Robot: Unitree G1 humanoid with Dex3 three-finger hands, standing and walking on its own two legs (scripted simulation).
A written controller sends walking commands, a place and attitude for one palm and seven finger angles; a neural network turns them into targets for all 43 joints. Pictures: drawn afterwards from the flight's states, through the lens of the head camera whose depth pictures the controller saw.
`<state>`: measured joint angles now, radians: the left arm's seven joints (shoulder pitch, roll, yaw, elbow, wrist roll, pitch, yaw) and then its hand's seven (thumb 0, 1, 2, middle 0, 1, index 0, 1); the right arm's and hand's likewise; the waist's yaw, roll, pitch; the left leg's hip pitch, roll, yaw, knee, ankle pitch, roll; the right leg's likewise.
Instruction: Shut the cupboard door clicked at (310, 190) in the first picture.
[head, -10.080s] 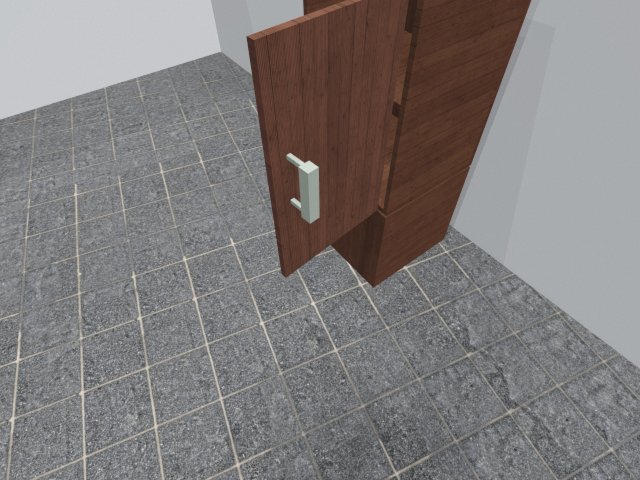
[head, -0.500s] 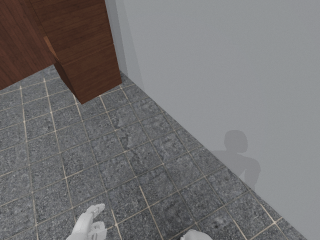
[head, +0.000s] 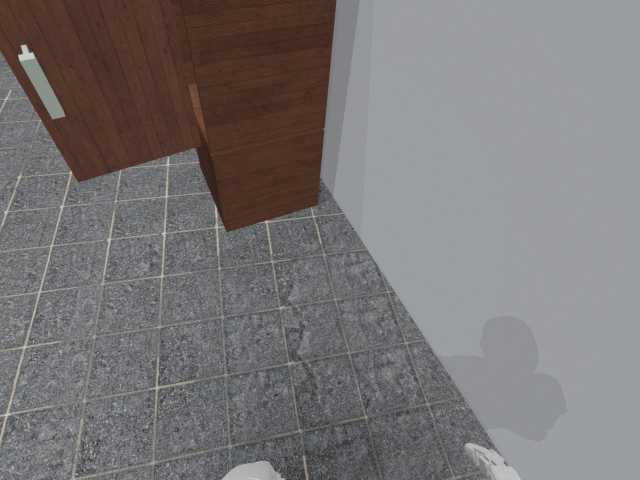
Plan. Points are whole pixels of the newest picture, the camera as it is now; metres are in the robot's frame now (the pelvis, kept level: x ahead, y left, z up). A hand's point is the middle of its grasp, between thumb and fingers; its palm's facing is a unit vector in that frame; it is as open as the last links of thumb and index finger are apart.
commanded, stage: walk to a spot facing it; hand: left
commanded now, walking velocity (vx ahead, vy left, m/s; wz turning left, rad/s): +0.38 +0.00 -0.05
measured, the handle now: (41, 82) +0.80 +0.69 -0.02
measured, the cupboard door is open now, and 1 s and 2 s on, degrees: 96 96 96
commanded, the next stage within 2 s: turn to face it in 0.34 s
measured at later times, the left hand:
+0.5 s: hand (264, 318) +0.38 +0.13 -0.16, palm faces -0.11 -0.97 -0.22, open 7.4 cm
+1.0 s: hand (235, 334) +0.35 +0.18 -0.18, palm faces +0.25 -0.95 -0.19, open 7.3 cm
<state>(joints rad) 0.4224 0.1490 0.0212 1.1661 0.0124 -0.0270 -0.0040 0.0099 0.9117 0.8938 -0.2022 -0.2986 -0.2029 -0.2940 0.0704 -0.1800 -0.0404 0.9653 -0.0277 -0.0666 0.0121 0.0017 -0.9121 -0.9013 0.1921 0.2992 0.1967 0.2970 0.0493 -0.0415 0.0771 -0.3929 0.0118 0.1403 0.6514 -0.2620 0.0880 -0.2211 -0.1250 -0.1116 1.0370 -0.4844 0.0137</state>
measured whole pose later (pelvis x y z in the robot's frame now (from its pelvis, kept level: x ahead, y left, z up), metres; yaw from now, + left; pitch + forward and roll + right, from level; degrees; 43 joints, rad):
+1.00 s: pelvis +0.34 -0.02 +0.00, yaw +12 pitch +0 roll -1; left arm 0.20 0.22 0.06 0.99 0.01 0.02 0.02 0.00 0.91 0.89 -0.20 -0.30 -0.21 -0.29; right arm 0.09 -0.23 -0.05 0.93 -0.03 0.02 0.01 0.00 -0.91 -0.90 0.19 0.30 0.20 0.30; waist 0.01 -0.05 0.07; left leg -0.38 0.01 0.11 0.67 -0.29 0.06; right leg -0.30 -0.14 -0.20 0.86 -0.53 0.04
